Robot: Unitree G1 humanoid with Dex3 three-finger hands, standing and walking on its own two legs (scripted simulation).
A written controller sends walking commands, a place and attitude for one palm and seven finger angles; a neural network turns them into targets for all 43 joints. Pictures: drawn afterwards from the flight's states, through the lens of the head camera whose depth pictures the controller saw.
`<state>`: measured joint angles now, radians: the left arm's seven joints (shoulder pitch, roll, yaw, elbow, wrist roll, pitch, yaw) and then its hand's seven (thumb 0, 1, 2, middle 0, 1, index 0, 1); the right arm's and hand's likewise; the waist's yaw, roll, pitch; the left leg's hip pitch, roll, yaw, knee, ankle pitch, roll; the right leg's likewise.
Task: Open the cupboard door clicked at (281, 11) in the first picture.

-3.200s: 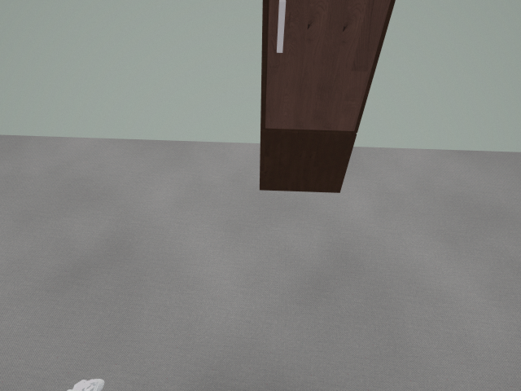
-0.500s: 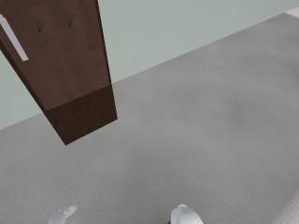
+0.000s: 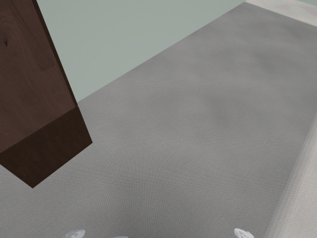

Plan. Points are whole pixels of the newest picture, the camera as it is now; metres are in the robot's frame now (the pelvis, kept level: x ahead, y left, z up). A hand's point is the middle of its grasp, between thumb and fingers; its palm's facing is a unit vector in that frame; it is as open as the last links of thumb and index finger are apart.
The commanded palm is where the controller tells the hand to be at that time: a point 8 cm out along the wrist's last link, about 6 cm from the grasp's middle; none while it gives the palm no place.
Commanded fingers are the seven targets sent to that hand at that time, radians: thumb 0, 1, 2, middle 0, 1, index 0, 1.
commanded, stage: walk to a spot facing it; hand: left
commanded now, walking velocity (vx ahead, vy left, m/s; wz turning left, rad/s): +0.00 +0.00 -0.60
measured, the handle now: out of the picture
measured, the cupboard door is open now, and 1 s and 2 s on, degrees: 0 0 0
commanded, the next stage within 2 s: turn to face it in 1.18 s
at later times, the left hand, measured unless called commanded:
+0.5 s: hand (106, 228) +0.17 +0.15 -0.15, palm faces -0.31 -0.92 -0.25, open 7.4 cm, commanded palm none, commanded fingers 0.00 0.90 0.90 -0.20 -0.30 -0.20 -0.30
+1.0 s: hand (110, 215) +0.20 +0.15 -0.17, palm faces -0.50 -0.85 -0.17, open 7.4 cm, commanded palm none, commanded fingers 0.00 0.90 0.90 -0.20 -0.30 -0.20 -0.30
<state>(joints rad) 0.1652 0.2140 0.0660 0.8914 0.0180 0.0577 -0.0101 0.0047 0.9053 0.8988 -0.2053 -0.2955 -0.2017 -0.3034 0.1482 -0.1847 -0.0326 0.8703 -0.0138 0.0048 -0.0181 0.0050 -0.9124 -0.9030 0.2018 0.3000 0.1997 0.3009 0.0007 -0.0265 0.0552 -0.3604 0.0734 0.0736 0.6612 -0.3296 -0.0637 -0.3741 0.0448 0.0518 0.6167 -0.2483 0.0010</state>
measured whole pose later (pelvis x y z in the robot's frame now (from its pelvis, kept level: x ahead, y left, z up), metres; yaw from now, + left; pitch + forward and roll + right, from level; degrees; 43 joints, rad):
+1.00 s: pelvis +0.07 +0.00 +0.01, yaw -36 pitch +1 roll -1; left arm 0.30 0.25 0.08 0.98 0.02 0.05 -0.03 0.01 0.91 0.90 -0.20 -0.30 -0.20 -0.30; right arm 0.19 -0.21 -0.02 0.88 -0.03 -0.03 0.00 0.01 -0.91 -0.90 0.20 0.30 0.20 0.30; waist 0.03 -0.06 0.02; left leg -0.27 0.05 0.13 0.58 -0.31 0.02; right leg -0.34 0.06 0.07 0.84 -0.47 0.00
